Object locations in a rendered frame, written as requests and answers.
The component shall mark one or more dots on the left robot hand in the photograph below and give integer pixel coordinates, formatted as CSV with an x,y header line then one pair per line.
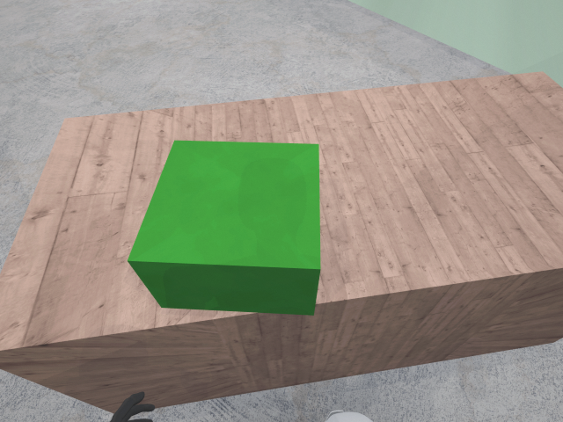
x,y
129,408

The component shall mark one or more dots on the carton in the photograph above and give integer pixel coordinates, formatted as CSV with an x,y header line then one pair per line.
x,y
233,226

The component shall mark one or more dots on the pedestal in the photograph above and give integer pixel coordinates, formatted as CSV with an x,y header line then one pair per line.
x,y
441,237

